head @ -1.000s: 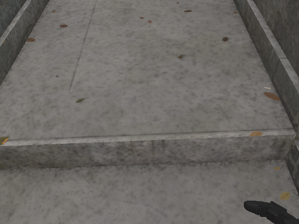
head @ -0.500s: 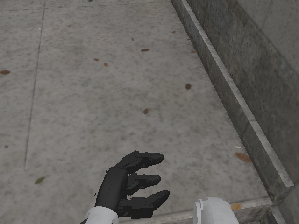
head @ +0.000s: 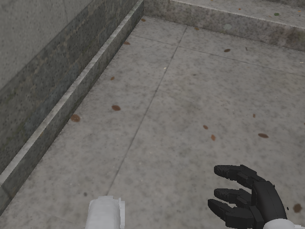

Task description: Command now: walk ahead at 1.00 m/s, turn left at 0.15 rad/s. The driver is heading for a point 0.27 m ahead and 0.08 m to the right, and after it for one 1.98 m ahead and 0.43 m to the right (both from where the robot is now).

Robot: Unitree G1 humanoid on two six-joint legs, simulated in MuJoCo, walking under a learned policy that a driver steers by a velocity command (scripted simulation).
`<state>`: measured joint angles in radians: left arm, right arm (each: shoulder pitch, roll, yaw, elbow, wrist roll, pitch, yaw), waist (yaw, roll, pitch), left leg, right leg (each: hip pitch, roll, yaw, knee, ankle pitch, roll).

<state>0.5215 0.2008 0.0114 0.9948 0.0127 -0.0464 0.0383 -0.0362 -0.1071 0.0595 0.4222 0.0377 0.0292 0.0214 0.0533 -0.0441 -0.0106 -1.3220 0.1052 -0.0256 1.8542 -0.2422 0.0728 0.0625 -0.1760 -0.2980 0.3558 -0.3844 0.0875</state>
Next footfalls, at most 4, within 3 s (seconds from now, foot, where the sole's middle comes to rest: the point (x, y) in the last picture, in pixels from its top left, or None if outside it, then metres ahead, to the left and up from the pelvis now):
0.08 left None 0.28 0.15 -0.61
0.60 right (170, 184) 0.65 -0.04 -0.61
1.08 left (178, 102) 1.13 -0.08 -0.61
1.50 right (227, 66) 1.47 -0.38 -0.61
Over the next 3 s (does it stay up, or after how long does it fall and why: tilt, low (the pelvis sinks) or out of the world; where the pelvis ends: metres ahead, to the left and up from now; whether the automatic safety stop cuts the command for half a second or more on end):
stays up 1.97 -0.49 0.29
